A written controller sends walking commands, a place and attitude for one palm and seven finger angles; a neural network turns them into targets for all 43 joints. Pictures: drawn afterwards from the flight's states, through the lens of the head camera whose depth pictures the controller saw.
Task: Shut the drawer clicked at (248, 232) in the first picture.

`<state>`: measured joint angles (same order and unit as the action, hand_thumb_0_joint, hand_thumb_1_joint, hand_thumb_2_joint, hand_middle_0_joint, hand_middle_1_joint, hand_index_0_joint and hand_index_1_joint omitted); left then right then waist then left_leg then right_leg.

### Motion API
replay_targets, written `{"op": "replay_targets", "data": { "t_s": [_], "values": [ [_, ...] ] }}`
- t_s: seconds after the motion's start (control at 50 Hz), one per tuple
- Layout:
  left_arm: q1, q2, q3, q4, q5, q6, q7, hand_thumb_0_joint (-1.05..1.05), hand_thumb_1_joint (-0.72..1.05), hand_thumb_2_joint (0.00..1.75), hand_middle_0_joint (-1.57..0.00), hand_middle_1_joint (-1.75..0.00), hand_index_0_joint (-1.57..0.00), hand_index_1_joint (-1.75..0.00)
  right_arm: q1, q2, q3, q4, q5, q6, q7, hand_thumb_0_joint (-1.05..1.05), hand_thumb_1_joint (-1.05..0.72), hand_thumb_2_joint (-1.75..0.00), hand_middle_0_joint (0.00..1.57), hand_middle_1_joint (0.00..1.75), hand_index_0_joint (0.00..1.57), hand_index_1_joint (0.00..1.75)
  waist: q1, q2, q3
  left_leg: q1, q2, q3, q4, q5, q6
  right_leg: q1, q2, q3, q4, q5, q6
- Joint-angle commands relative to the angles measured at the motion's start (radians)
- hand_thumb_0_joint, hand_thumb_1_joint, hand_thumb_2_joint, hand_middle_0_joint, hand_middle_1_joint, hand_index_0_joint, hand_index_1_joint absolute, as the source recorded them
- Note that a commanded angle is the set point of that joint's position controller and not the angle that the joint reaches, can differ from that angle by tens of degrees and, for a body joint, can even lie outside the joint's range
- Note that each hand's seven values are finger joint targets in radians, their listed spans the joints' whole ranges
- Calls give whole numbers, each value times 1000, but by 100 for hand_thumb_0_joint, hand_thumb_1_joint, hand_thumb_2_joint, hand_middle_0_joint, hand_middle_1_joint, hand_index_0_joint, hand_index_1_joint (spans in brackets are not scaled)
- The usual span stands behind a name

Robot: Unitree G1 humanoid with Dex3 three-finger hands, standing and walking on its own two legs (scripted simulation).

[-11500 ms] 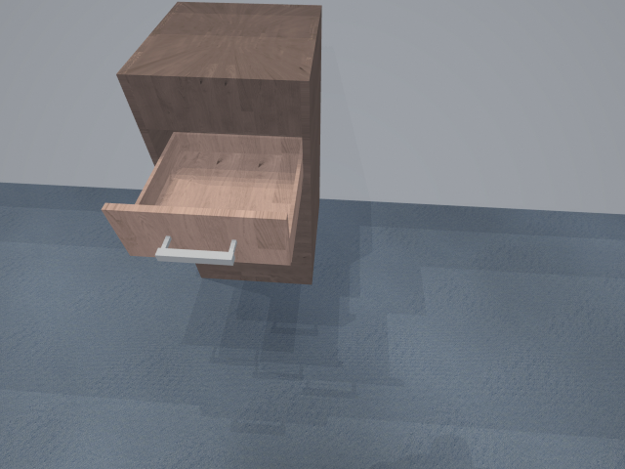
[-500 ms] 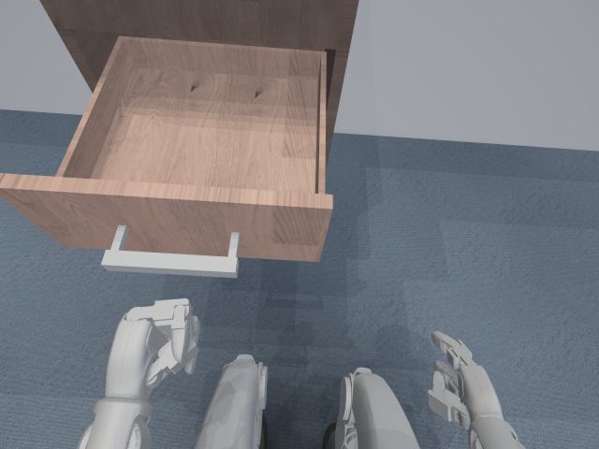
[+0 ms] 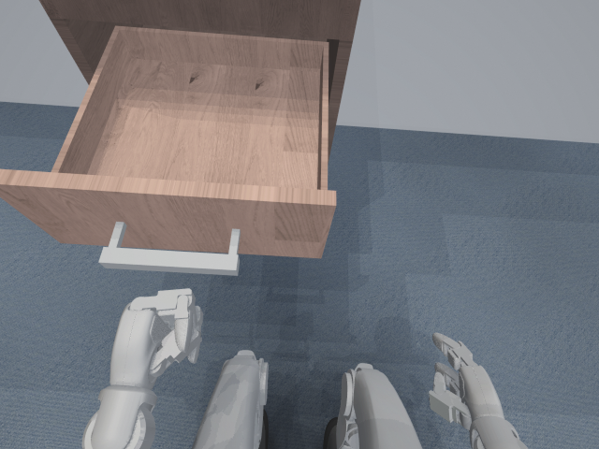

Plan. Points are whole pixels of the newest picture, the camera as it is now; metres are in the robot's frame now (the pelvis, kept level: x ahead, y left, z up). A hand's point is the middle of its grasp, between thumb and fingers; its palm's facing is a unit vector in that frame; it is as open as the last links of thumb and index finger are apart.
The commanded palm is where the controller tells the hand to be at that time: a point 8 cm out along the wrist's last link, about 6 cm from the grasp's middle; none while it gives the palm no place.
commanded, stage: push the drawer shut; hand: left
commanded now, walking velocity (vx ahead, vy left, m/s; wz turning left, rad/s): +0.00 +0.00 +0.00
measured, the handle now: (174, 247) +0.36 +0.19 +0.01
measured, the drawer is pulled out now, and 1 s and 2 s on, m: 0.28 0.23 0.09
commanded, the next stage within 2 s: none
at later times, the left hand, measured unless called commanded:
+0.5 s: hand (195, 309) +0.28 +0.15 +0.01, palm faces -0.02 -1.00 -0.02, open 3.1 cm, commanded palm +0.29 +0.19 +0.01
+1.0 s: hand (204, 268) +0.33 +0.15 +0.00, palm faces -0.01 -1.00 -0.04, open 2.9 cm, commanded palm +0.35 +0.18 +0.01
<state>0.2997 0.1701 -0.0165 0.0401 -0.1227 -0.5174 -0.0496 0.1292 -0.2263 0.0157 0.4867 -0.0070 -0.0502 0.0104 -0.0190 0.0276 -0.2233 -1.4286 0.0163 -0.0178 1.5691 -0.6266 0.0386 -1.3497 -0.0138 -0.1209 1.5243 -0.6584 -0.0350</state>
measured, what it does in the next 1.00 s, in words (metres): stands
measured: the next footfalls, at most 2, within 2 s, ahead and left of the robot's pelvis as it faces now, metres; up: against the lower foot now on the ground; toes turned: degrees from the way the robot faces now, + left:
none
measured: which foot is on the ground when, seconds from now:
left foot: down 0.00-1.00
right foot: down 0.00-1.00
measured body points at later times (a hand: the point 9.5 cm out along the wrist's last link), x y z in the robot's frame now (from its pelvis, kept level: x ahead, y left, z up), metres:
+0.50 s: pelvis +0.00 +0.00 +0.00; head +0.13 +0.03 +0.43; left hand +0.28 +0.20 +0.01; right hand +0.19 -0.23 -0.10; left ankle +0.05 +0.10 -0.56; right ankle +0.03 -0.11 -0.56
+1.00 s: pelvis -0.03 +0.01 +0.00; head +0.11 +0.04 +0.43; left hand +0.33 +0.20 +0.01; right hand +0.15 -0.24 -0.10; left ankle +0.05 +0.10 -0.56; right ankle +0.03 -0.11 -0.56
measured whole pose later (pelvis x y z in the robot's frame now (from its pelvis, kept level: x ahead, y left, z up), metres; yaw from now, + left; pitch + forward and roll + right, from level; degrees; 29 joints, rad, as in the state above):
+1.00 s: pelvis -0.03 +0.01 +0.00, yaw +0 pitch +27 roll -5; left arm -0.21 0.22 0.03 0.44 -0.11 -0.47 -0.01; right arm 0.14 -0.25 0.04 0.58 0.00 -0.02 -0.02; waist -0.05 0.03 -0.20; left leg -1.45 0.01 -0.02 1.55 -0.57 0.05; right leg -1.37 -0.02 -0.13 1.50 -0.60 -0.03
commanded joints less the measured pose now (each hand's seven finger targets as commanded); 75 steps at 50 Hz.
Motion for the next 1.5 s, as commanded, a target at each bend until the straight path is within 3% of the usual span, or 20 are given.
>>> {"op": "replay_targets", "data": {
  "t_s": [0.0,0.02,0.14,0.22,0.3,0.44,0.48,0.6,0.72,0.78,0.82,0.94,0.96,1.0,1.04,1.16,1.26,1.4,1.42,1.48],
  "values": [
    [8,61,34,-203,-12,-63,-11,0,90,90,-140,-160,-140,-160,-10,-133,-61,-140,1,-41,-9,0,-90,-90,20,30,20,30,-3,28,-370,357,-16,-70,-228,271,-17,186,27,71,-217,221,-11],
    [22,67,44,-211,-16,-61,-12,0,90,90,-140,-160,-140,-160,-12,-132,-63,-143,3,-39,-8,0,-90,-90,20,30,20,30,4,29,-370,364,-16,-67,-230,283,-19,193,27,72,-217,232,-11],
    [-117,74,52,-165,-14,-67,-6,0,90,90,-140,-160,-140,-160,-9,-136,-58,-120,-1,-36,-15,0,-90,-90,20,30,20,30,-28,6,-331,309,-17,-62,-203,237,-11,175,30,80,-224,204,-7],
    [-168,78,54,-154,-25,-68,-19,0,90,90,-140,-160,-140,-160,-2,-142,-58,-109,-1,-40,-14,0,-90,-90,20,30,20,30,-24,37,-379,345,-16,-62,-205,262,-13,183,27,79,-224,223,-8],
    [-188,92,74,-105,-30,-39,-30,0,90,90,-140,-160,-140,-160,-1,-149,-57,-106,2,-28,-12,0,-90,-90,20,30,20,30,-19,31,-378,344,-15,-61,-215,270,-13,198,29,79,-229,232,-9],
    [-335,88,68,-88,-23,-47,-7,0,90,90,-140,-160,-140,-160,10,-157,-58,-82,0,-22,-17,0,-90,-90,20,30,20,30,-41,30,-377,376,-10,-76,-223,258,-15,155,27,67,-227,215,-6],
    [-411,89,58,-75,-17,-57,2,0,90,90,-140,-160,-140,-160,10,-160,-57,-69,0,-24,-20,0,-90,-90,20,30,20,30,-60,25,-362,367,-8,-82,-217,229,-13,125,28,67,-226,192,-5],
    [-568,93,45,-37,0,-77,11,0,90,90,-140,-160,-140,-160,8,-172,-55,-46,-4,-26,-27,0,-90,-90,20,30,20,30,-67,66,-378,392,-11,-96,-231,149,-17,75,21,67,-225,136,-5],
    [-722,90,20,27,10,-48,26,0,90,90,-140,-160,-140,-160,16,-183,-48,-35,0,-14,-35,0,-90,-90,20,30,20,30,-90,65,-373,389,-12,-114,-255,47,-16,55,17,65,-237,90,-2],
    [-763,128,58,61,13,-35,36,0,90,90,-140,-160,-140,-160,24,-189,-45,-31,1,-10,-40,0,-90,-90,20,30,20,30,-83,68,-389,387,-13,-112,-260,41,-17,66,18,68,-239,86,-5],
    [-805,116,52,88,7,-24,39,0,90,90,-140,-160,-140,-160,25,-187,-43,-26,2,-7,-40,0,-90,-90,20,30,20,30,-90,72,-391,393,-13,-114,-266,23,-18,65,17,69,-247,81,-2],
    [-883,121,74,164,10,-25,48,0,90,90,-140,-160,-140,-160,39,-193,-44,-14,0,-2,-37,0,-90,-90,20,30,20,30,-86,84,-389,426,-8,-131,-289,36,-27,46,17,61,-241,94,-4],
    [-913,102,52,181,14,-27,51,0,90,90,-140,-160,-140,-160,40,-192,-43,-14,0,-1,-36,0,-90,-90,20,30,20,30,-100,79,-382,422,-8,-130,-289,26,-24,41,16,63,-246,91,-2],
    [-958,109,64,215,17,-34,58,0,90,90,-140,-160,-140,-160,53,-193,-43,-4,-3,-2,-35,0,-90,-90,20,30,20,30,-107,85,-383,422,-8,-132,-288,30,-23,32,18,62,-243,93,-1],
    [-963,140,101,250,20,-44,63,0,90,90,-140,-160,-140,-160,63,-197,-45,1,-4,1,-33,0,-90,-90,20,30,20,30,-95,76,-392,420,-9,-129,-291,49,-27,51,19,63,-242,101,-4],
    [-1060,137,108,337,25,-67,58,0,90,90,-140,-160,-140,-160,82,-194,-48,19,-4,11,-30,0,-90,-90,20,30,20,30,-116,59,-391,393,-10,-108,-275,60,-22,67,23,74,-254,102,1],
    [-1136,177,153,378,26,-85,54,0,90,90,-140,-160,-140,-160,105,-200,-52,34,-8,19,-32,0,-90,-90,20,30,20,30,-114,91,-439,422,-9,-106,-266,113,-25,60,23,73,-238,135,-1],
    [-1234,180,162,459,33,-86,45,0,90,90,-140,-160,-140,-160,141,-202,-56,51,-12,34,-27,0,-90,-90,20,30,20,30,-131,93,-464,443,-5,-112,-260,162,-26,52,27,70,-230,163,1],
    [-1263,171,155,477,30,-84,43,0,90,90,-140,-160,-140,-160,142,-201,-55,55,-11,36,-26,0,-90,-90,20,30,20,30,-147,76,-451,426,-7,-108,-255,146,-22,53,28,73,-239,158,4],
    [-1315,215,191,526,33,-91,41,0,90,90,-140,-160,-140,-160,152,-201,-50,62,-12,36,-28,0,-90,-90,20,30,20,30,-147,75,-436,375,-11,-91,-241,131,-15,69,31,83,-241,142,3]
  ]
}}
